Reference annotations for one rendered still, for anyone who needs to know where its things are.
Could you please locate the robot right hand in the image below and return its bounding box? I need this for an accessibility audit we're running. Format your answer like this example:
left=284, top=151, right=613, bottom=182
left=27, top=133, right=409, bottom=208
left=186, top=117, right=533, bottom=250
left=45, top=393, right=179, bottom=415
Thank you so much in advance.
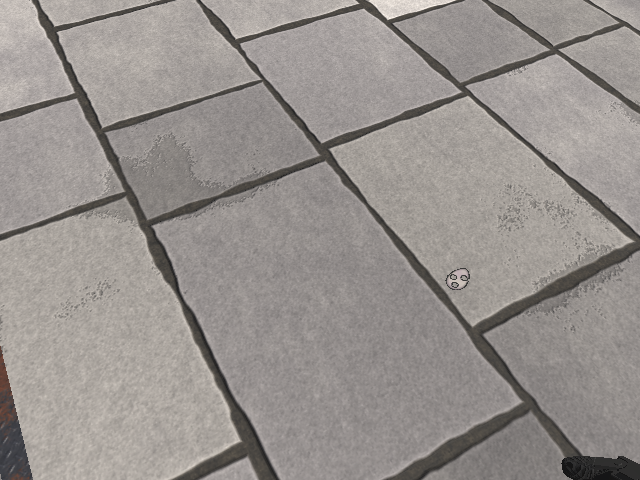
left=561, top=456, right=640, bottom=480

